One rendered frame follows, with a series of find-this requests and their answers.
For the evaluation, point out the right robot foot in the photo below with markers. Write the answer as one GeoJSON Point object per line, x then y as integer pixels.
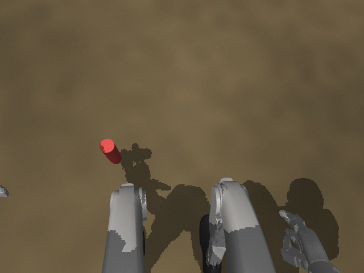
{"type": "Point", "coordinates": [204, 242]}

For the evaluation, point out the right robot hand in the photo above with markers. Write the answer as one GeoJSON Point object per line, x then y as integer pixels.
{"type": "Point", "coordinates": [309, 250]}

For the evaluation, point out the right robot arm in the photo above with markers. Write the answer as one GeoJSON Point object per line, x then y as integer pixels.
{"type": "Point", "coordinates": [322, 267]}

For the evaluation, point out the can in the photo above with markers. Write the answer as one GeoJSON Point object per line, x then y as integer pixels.
{"type": "Point", "coordinates": [110, 150]}

